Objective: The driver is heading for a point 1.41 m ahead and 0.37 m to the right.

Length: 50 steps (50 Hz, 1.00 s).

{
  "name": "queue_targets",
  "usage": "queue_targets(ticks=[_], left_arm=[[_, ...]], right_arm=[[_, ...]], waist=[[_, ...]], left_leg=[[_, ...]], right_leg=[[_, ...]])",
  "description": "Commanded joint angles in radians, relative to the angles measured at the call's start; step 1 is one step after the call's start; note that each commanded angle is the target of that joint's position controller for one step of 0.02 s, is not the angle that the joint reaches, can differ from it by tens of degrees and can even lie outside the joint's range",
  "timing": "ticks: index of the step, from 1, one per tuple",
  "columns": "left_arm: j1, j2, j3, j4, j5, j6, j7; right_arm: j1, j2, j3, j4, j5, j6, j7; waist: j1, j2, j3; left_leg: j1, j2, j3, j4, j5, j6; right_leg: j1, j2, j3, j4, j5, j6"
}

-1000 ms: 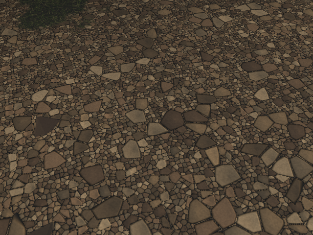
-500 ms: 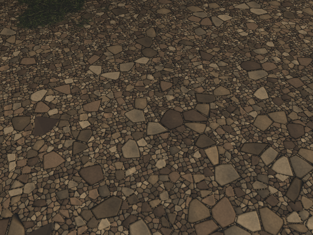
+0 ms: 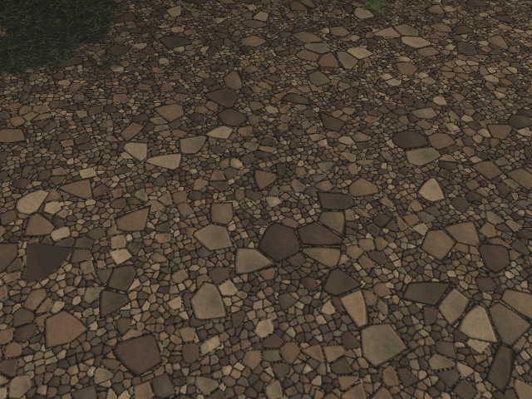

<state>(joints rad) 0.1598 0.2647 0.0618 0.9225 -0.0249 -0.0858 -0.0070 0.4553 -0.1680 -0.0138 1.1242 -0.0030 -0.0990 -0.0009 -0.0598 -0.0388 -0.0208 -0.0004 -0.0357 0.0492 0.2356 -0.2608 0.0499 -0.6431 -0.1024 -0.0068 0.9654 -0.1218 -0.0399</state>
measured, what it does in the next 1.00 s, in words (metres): walks ahead: right foot, then left foot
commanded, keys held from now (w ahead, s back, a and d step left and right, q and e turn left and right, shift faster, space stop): w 0.94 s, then w+e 0.06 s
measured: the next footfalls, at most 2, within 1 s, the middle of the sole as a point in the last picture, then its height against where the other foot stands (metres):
right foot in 0.24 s outside the picture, level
left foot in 0.78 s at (213, 358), level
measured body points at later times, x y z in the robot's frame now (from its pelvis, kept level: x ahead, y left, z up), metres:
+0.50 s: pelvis +0.29 -0.06 +0.00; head +0.30 -0.06 +0.45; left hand +0.30 +0.20 -0.14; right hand +0.42 -0.32 -0.12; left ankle +0.37 +0.11 -0.67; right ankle +0.29 -0.14 -0.75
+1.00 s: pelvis +0.58 +0.02 +0.00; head +0.60 +0.03 +0.45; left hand +0.68 +0.29 -0.13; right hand +0.62 -0.25 -0.13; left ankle +0.60 +0.10 -0.75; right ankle +0.62 -0.15 -0.66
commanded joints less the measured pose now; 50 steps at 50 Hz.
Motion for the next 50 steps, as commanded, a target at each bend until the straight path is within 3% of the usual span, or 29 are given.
queue_targets(ticks=[1,4,7,9,10,11,12,13,14,15,16,17,19,21,25,29,33,36,38,39,40,41,42,43,44,45,46,48,50], left_arm=[[-0.159,-0.005,-0.013,-0.097,0.002,-0.007,-0.009],[-0.252,0.003,-0.019,-0.131,-0.005,-0.009,-0.022],[-0.293,0.024,-0.017,-0.159,-0.008,-0.017,-0.039],[-0.230,0.064,0.001,-0.153,-0.006,-0.022,-0.043],[-0.133,0.097,0.018,-0.130,-0.006,-0.022,-0.040],[0.042,0.138,0.043,-0.076,-0.010,-0.018,-0.033],[0.227,0.201,0.063,-0.034,0.000,-0.011,-0.022],[0.307,0.269,0.073,-0.002,0.017,-0.010,-0.029],[0.279,0.171,0.046,0.000,0.015,-0.010,-0.029],[0.171,0.130,0.033,-0.014,0.011,-0.016,-0.026],[0.073,0.097,0.020,-0.038,0.014,-0.023,-0.027],[0.021,0.069,0.012,-0.041,0.025,-0.030,-0.033],[0.006,0.034,0.001,-0.023,0.034,-0.037,-0.040],[0.040,0.054,0.003,0.002,0.027,-0.039,-0.032],[0.115,0.106,0.014,0.022,0.027,-0.032,-0.002],[0.185,0.124,0.016,0.038,0.013,-0.023,0.011],[0.262,0.130,0.021,0.072,0.005,-0.006,0.013],[0.255,0.148,0.031,0.078,0.004,0.011,0.017],[0.212,0.146,0.029,0.066,0.006,0.022,0.018],[0.211,0.111,0.014,0.048,0.017,0.023,0.019],[0.325,-0.001,-0.021,0.033,0.024,0.006,0.008],[0.308,0.012,-0.022,0.043,0.011,-0.022,0.003],[0.217,0.107,0.004,0.018,-0.018,-0.038,-0.001],[0.148,0.118,0.005,-0.002,-0.024,-0.045,0.003],[0.113,0.111,0.011,-0.005,-0.011,-0.041,0.011],[0.124,0.099,0.018,-0.001,0.000,-0.027,0.016],[0.145,0.075,0.016,0.005,0.003,-0.012,0.017],[0.160,0.043,0.015,0.010,0.002,0.009,0.018],[0.102,0.049,0.018,-0.010,0.004,0.018,0.019]], right_arm=[[0.012,-0.174,-0.024,-0.051,-0.001,-0.001,-0.019],[0.060,-0.189,-0.031,-0.045,0.010,0.001,-0.023],[0.067,-0.193,-0.040,-0.040,0.020,0.009,-0.026],[0.040,-0.216,-0.051,-0.051,0.016,0.018,-0.026],[0.024,-0.228,-0.057,-0.057,0.010,0.027,-0.026],[0.007,-0.219,-0.053,-0.066,0.005,0.035,-0.024],[0.002,-0.190,-0.039,-0.093,-0.007,0.036,-0.020],[0.153,-0.017,0.006,-0.099,0.000,0.012,-0.002],[0.075,-0.107,-0.015,-0.092,0.029,-0.022,0.007],[-0.042,-0.173,-0.034,-0.140,0.056,-0.040,0.008],[-0.109,-0.188,-0.036,-0.160,0.054,-0.048,-0.001],[-0.134,-0.185,-0.046,-0.163,0.039,-0.042,-0.011],[-0.083,-0.140,-0.050,-0.157,0.027,-0.012,-0.017],[-0.097,-0.119,-0.051,-0.170,0.026,0.008,-0.021],[-0.271,-0.140,-0.057,-0.237,0.007,0.013,-0.019],[-0.423,-0.121,-0.046,-0.277,0.014,0.003,-0.003],[-0.531,-0.129,-0.039,-0.318,0.025,-0.003,0.019],[-0.515,-0.162,-0.048,-0.334,0.027,-0.012,0.035],[-0.323,-0.220,-0.081,-0.282,0.025,-0.016,0.033],[-0.130,-0.284,-0.107,-0.230,0.017,-0.015,0.025],[0.008,-0.390,-0.134,-0.201,0.000,-0.008,0.021],[0.018,-0.322,-0.111,-0.199,0.006,-0.006,0.025],[-0.067,-0.261,-0.090,-0.210,0.013,-0.009,0.025],[-0.160,-0.223,-0.078,-0.237,0.012,-0.010,0.024],[-0.229,-0.190,-0.067,-0.246,0.004,-0.010,0.028],[-0.261,-0.165,-0.060,-0.248,-0.004,-0.015,0.030],[-0.266,-0.155,-0.057,-0.241,-0.008,-0.016,0.034],[-0.238,-0.176,-0.063,-0.223,-0.006,-0.021,0.028],[-0.205,-0.202,-0.071,-0.207,-0.011,-0.024,0.014]], waist=[[-0.002,0.103,0.152],[-0.021,0.113,0.173],[0.000,0.118,0.176],[0.055,0.147,0.108],[0.111,0.171,0.034],[0.197,0.169,-0.068],[0.257,0.090,-0.200],[0.163,-0.214,-0.396],[0.194,-0.158,-0.367],[0.170,-0.126,-0.178],[0.135,-0.008,-0.101],[0.097,0.035,-0.045],[0.040,-0.006,-0.023],[0.024,-0.016,0.022],[0.056,0.005,0.074],[0.104,-0.002,0.088],[0.137,-0.009,0.112],[0.103,-0.031,0.090],[-0.006,-0.042,-0.025],[-0.077,-0.003,-0.161],[-0.051,0.228,-0.319],[-0.057,0.283,-0.382],[-0.046,0.225,-0.237],[-0.019,0.159,-0.138],[0.011,0.100,-0.064],[0.048,0.115,-0.033],[0.068,0.129,-0.022],[0.085,0.120,-0.001],[0.076,0.098,0.029]], left_leg=[[-0.069,0.225,-0.138,-0.143,0.304,0.125],[-0.053,0.242,-0.114,-0.159,0.298,0.129],[0.056,0.283,-0.096,-0.112,0.390,0.113],[0.116,0.295,-0.079,-0.005,0.671,0.092],[0.124,0.286,-0.063,0.116,0.863,0.079],[0.065,0.244,-0.031,0.321,0.941,0.053],[-0.182,0.195,-0.012,0.631,0.667,0.025],[-0.552,-0.019,-0.057,1.025,-0.138,-0.034],[-0.664,-0.003,-0.200,1.167,-0.278,-0.010],[-0.747,0.052,-0.170,1.196,-0.216,0.009],[-0.703,0.111,-0.151,1.148,-0.115,0.017],[-0.650,0.147,-0.135,1.085,-0.059,0.015],[-0.543,0.185,-0.141,1.005,-0.019,0.017],[-0.555,0.200,-0.123,0.928,-0.011,0.004],[-0.693,0.211,-0.107,0.691,0.196,-0.037],[-0.635,0.155,-0.052,0.431,0.373,-0.044],[-0.659,0.132,-0.051,0.320,0.337,-0.030],[-0.608,0.110,-0.046,0.272,0.224,0.009],[-0.336,0.047,0.008,0.244,0.191,0.051],[-0.043,0.118,-0.070,0.280,0.205,0.099],[0.371,0.382,-0.520,0.235,0.060,0.259],[0.423,0.442,-0.799,0.071,-0.034,0.293],[0.311,0.406,-0.664,0.061,-0.059,0.233],[0.158,0.370,-0.518,0.045,0.010,0.199],[0.008,0.329,-0.411,0.008,0.092,0.182],[-0.089,0.293,-0.337,-0.025,0.140,0.164],[-0.146,0.271,-0.297,-0.055,0.157,0.162],[-0.186,0.263,-0.227,-0.093,0.224,0.176],[-0.169,0.268,-0.175,-0.117,0.272,0.178]], right_leg=[[-0.087,0.008,-0.024,-0.213,0.117,0.025],[-0.030,0.038,-0.049,-0.337,0.169,0.016],[-0.022,0.044,-0.030,-0.413,0.144,-0.024],[0.098,0.084,-0.050,-0.427,0.088,-0.056],[0.232,0.121,-0.074,-0.414,0.060,-0.077],[0.459,0.146,-0.088,-0.423,0.066,-0.106],[0.789,-0.023,0.109,-0.395,0.023,-0.164],[1.120,-0.289,0.656,-0.548,-0.249,-0.349],[1.077,-0.276,0.795,-0.689,-0.321,-0.320],[0.923,-0.247,0.626,-0.701,-0.249,-0.266],[0.747,-0.215,0.483,-0.722,-0.113,-0.237],[0.603,-0.179,0.375,-0.745,0.000,-0.218],[0.471,-0.127,0.262,-0.797,0.041,-0.205],[0.406,-0.117,0.204,-0.843,0.056,-0.217],[0.438,-0.110,0.149,-0.882,0.077,-0.212],[0.470,-0.071,0.064,-0.877,0.103,-0.168],[0.613,-0.121,0.068,-0.824,0.107,-0.160],[0.709,-0.166,0.081,-0.743,0.223,-0.135],[0.692,-0.115,0.031,-0.516,0.523,-0.099],[0.547,-0.060,-0.012,-0.264,0.449,-0.066],[0.126,0.102,-0.059,0.150,0.051,0.013],[-0.033,0.156,0.090,0.317,-0.441,0.009],[-0.128,0.090,0.124,0.390,-0.400,-0.015],[-0.126,0.032,0.093,0.362,-0.305,-0.027],[-0.083,-0.007,0.074,0.293,-0.226,-0.025],[-0.016,-0.040,0.081,0.232,-0.175,-0.024],[0.035,-0.050,0.079,0.202,-0.149,-0.020],[0.038,-0.056,0.069,0.155,-0.108,-0.006],[-0.035,-0.060,0.080,0.076,-0.020,0.009]])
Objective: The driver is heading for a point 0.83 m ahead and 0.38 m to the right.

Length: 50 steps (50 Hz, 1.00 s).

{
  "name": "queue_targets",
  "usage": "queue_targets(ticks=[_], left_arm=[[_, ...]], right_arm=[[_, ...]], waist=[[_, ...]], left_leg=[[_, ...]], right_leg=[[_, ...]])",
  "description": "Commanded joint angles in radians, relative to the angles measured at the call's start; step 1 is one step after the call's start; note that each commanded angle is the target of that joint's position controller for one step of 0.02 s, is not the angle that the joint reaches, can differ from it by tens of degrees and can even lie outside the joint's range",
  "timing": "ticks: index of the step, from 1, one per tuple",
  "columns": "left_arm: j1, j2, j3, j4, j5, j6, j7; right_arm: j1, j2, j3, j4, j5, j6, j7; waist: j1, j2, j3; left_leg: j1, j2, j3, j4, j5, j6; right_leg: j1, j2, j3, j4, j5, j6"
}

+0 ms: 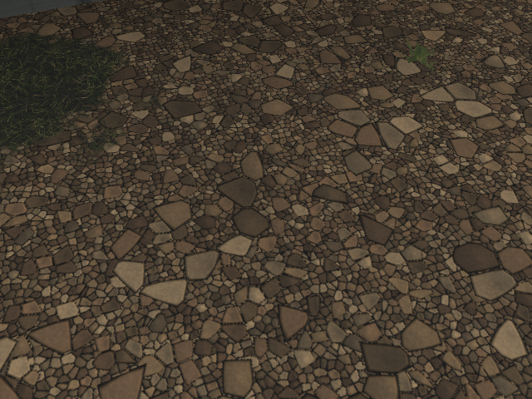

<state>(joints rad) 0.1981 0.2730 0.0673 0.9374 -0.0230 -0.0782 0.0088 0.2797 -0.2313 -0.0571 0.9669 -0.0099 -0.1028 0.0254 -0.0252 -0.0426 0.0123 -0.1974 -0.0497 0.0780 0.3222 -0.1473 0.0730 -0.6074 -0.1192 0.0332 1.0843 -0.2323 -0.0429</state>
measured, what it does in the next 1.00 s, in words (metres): walks ahead, turning right: right foot, then left foot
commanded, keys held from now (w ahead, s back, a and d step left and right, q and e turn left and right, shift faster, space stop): w+e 1.00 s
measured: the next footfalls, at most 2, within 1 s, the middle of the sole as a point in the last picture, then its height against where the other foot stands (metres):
right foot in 0.34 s outside the picture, level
left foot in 0.82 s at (283, 328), level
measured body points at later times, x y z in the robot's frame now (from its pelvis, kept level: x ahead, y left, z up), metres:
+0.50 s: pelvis +0.29 -0.08 -0.01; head +0.32 -0.10 +0.44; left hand +0.46 +0.16 -0.13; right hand +0.33 -0.37 -0.13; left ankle +0.26 +0.09 -0.65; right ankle +0.32 -0.16 -0.75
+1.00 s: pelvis +0.57 -0.12 -0.01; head +0.60 -0.12 +0.44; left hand +0.81 +0.07 -0.12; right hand +0.53 -0.41 -0.11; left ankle +0.65 -0.04 -0.75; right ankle +0.47 -0.22 -0.66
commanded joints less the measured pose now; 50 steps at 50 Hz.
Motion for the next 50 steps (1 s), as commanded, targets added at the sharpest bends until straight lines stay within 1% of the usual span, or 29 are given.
queue_targets(ticks=[1,7,12,14,15,16,17,18,19,20,21,22,23,24,27,29,32,34,37,39,40,41,42,43,44,45,46,47,50], left_arm=[[0.031,0.041,0.014,-0.035,0.004,0.012,0.002],[-0.144,0.012,0.003,-0.097,0.003,0.004,-0.025],[-0.246,0.006,-0.007,-0.169,0.002,0.004,-0.058],[-0.226,0.029,0.003,-0.190,0.001,0.003,-0.072],[-0.180,0.052,0.015,-0.190,0.001,0.005,-0.075],[-0.065,0.090,0.036,-0.169,0.000,0.007,-0.076],[0.099,0.153,0.070,-0.132,-0.002,0.010,-0.065],[0.232,0.255,0.101,-0.112,0.001,0.021,-0.040],[0.204,0.285,0.095,-0.132,-0.001,0.012,-0.043],[0.216,0.201,0.071,-0.131,0.009,0.010,-0.040],[0.171,0.147,0.058,-0.137,0.008,0.004,-0.036],[0.095,0.124,0.050,-0.155,0.006,0.000,-0.038],[0.037,0.091,0.040,-0.174,0.009,-0.002,-0.037],[0.011,0.082,0.034,-0.188,0.016,-0.002,-0.034],[0.029,0.129,0.045,-0.197,0.011,-0.004,-0.017],[0.060,0.153,0.052,-0.195,0.006,-0.002,-0.003],[0.101,0.153,0.053,-0.192,0.000,0.010,0.005],[0.136,0.153,0.053,-0.183,-0.002,0.014,0.005],[0.161,0.141,0.051,-0.178,-0.007,0.023,0.009],[0.147,0.145,0.054,-0.188,-0.001,0.029,0.014],[0.131,0.130,0.048,-0.198,0.001,0.031,0.014],[0.116,0.087,0.032,-0.215,0.007,0.028,0.010],[0.177,0.032,0.016,-0.239,0.006,0.021,0.009],[0.259,0.038,0.006,-0.259,-0.012,0.013,0.009],[0.229,0.137,0.026,-0.240,-0.021,0.016,0.008],[0.136,0.162,0.033,-0.254,-0.013,0.023,0.007],[0.091,0.148,0.034,-0.268,-0.002,0.026,0.005],[0.076,0.135,0.038,-0.275,0.004,0.031,0.003],[0.087,0.079,0.031,-0.289,-0.008,0.049,-0.007]], right_arm=[[-0.013,-0.142,-0.029,-0.042,-0.005,-0.019,-0.019],[0.040,-0.151,-0.027,-0.023,0.001,-0.015,-0.042],[0.096,-0.164,-0.035,0.001,0.013,0.017,-0.049],[0.064,-0.191,-0.043,-0.015,0.017,0.032,-0.056],[0.052,-0.208,-0.048,-0.025,0.017,0.039,-0.062],[0.035,-0.217,-0.050,-0.035,0.017,0.049,-0.066],[0.024,-0.213,-0.045,-0.050,0.018,0.051,-0.070],[0.050,-0.164,-0.028,-0.086,-0.001,0.036,-0.066],[0.100,-0.055,0.011,-0.121,-0.002,-0.008,-0.044],[-0.006,-0.141,-0.010,-0.143,0.035,-0.047,-0.026],[-0.069,-0.158,-0.012,-0.163,0.055,-0.065,-0.020],[-0.087,-0.149,-0.014,-0.161,0.039,-0.069,-0.027],[-0.094,-0.165,-0.028,-0.158,0.015,-0.059,-0.035],[-0.079,-0.162,-0.032,-0.163,0.009,-0.043,-0.036],[-0.092,-0.127,-0.029,-0.189,-0.004,-0.013,-0.042],[-0.175,-0.113,-0.024,-0.220,-0.008,-0.008,-0.044],[-0.283,-0.089,-0.012,-0.253,0.000,-0.014,-0.034],[-0.333,-0.098,-0.012,-0.277,0.012,-0.019,-0.027],[-0.348,-0.139,-0.023,-0.298,0.019,-0.031,-0.015],[-0.302,-0.163,-0.032,-0.294,0.021,-0.043,-0.010],[-0.224,-0.178,-0.042,-0.275,0.017,-0.049,-0.013],[-0.103,-0.215,-0.057,-0.257,0.001,-0.054,-0.018],[0.045,-0.291,-0.076,-0.244,-0.017,-0.051,-0.026],[0.102,-0.297,-0.081,-0.212,-0.002,-0.035,-0.019],[0.053,-0.204,-0.056,-0.238,0.012,-0.028,-0.018],[0.007,-0.162,-0.044,-0.250,0.010,-0.017,-0.022],[-0.040,-0.149,-0.037,-0.250,0.001,-0.011,-0.022],[-0.070,-0.127,-0.029,-0.246,-0.004,-0.009,-0.022],[-0.081,-0.133,-0.033,-0.228,0.001,-0.019,-0.020]], waist=[[0.033,0.095,0.006],[-0.022,0.093,0.055],[-0.047,0.082,0.090],[-0.013,0.111,0.058],[0.018,0.136,0.013],[0.083,0.144,-0.054],[0.164,0.114,-0.142],[0.178,-0.058,-0.258],[0.094,-0.216,-0.373],[0.146,-0.116,-0.349],[0.137,-0.068,-0.227],[0.086,0.044,-0.146],[0.051,0.060,-0.099],[0.020,0.043,-0.083],[0.002,0.024,-0.049],[0.025,0.011,-0.024],[0.072,-0.024,-0.014],[0.095,-0.040,-0.013],[0.091,-0.054,-0.020],[0.057,-0.083,-0.030],[0.013,-0.086,-0.059],[-0.046,-0.057,-0.157],[-0.065,0.116,-0.307],[-0.034,0.406,-0.382],[-0.048,0.264,-0.260],[-0.059,0.166,-0.147],[-0.037,0.111,-0.071],[-0.013,0.121,-0.033],[0.014,0.155,-0.008]], left_leg=[[0.046,0.282,-0.178,-0.209,0.174,0.148],[0.107,0.265,-0.016,-0.237,0.182,0.094],[0.307,0.329,0.042,-0.143,0.327,0.077],[0.336,0.338,0.074,-0.039,0.610,0.055],[0.340,0.336,0.090,0.052,0.797,0.043],[0.313,0.318,0.111,0.214,0.914,0.024],[0.187,0.274,0.130,0.446,0.836,-0.012],[-0.134,0.190,0.140,0.799,0.396,-0.063],[-0.477,-0.027,-0.049,1.093,-0.421,-0.102],[-0.592,0.039,-0.197,1.134,-0.389,-0.070],[-0.627,0.086,-0.179,1.083,-0.308,-0.046],[-0.578,0.131,-0.170,0.978,-0.239,-0.043],[-0.507,0.158,-0.162,0.893,-0.206,-0.052],[-0.445,0.171,-0.166,0.856,-0.188,-0.061],[-0.413,0.167,-0.138,0.703,-0.126,-0.108],[-0.417,0.145,-0.123,0.546,0.004,-0.131],[-0.338,0.088,-0.111,0.308,0.205,-0.130],[-0.303,0.064,-0.114,0.239,0.252,-0.128],[-0.292,0.056,-0.150,0.163,0.183,-0.107],[-0.232,0.053,-0.149,0.138,0.099,-0.079],[-0.124,0.049,-0.132,0.099,0.098,-0.055],[0.085,0.128,-0.189,0.120,0.094,-0.007],[0.438,0.338,-0.462,0.120,0.014,0.097],[0.585,0.492,-0.851,0.018,-0.212,0.197],[0.493,0.468,-0.805,-0.014,-0.364,0.166],[0.362,0.425,-0.641,-0.023,-0.321,0.124],[0.229,0.381,-0.527,-0.052,-0.210,0.108],[0.147,0.347,-0.444,-0.077,-0.124,0.100],[0.054,0.308,-0.276,-0.147,0.006,0.107]], right_leg=[[-0.104,-0.039,0.048,-0.092,0.141,0.017],[-0.088,0.016,0.004,-0.385,0.370,0.008],[-0.154,0.038,-0.045,-0.475,0.243,-0.028],[-0.072,0.081,-0.103,-0.483,0.138,-0.059],[0.016,0.119,-0.138,-0.472,0.087,-0.077],[0.171,0.163,-0.160,-0.486,0.074,-0.102],[0.431,0.179,-0.120,-0.542,0.130,-0.144],[0.763,-0.034,0.237,-0.561,0.112,-0.241],[1.005,-0.236,0.797,-0.739,0.025,-0.422],[1.011,-0.201,0.730,-0.777,0.008,-0.363],[0.892,-0.162,0.559,-0.772,0.066,-0.317],[0.725,-0.116,0.447,-0.786,0.148,-0.282],[0.595,-0.085,0.372,-0.806,0.235,-0.263],[0.510,-0.067,0.347,-0.832,0.273,-0.265],[0.391,-0.038,0.277,-0.872,0.352,-0.271],[0.354,-0.005,0.234,-0.876,0.342,-0.246],[0.322,0.047,0.196,-0.854,0.250,-0.192],[0.337,0.033,0.232,-0.837,0.198,-0.178],[0.439,-0.005,0.324,-0.753,0.149,-0.163],[0.478,-0.020,0.377,-0.687,0.173,-0.148],[0.469,0.009,0.372,-0.623,0.213,-0.128],[0.403,0.062,0.325,-0.451,0.221,-0.095],[0.145,0.178,0.199,-0.128,0.020,-0.028],[-0.110,0.206,0.136,0.114,-0.375,0.002],[-0.197,0.135,0.165,0.219,-0.320,0.010],[-0.206,0.099,0.126,0.239,-0.234,0.015],[-0.174,0.067,0.106,0.202,-0.167,0.018],[-0.143,0.037,0.107,0.155,-0.125,0.017],[-0.090,0.002,0.074,0.091,-0.067,0.024]])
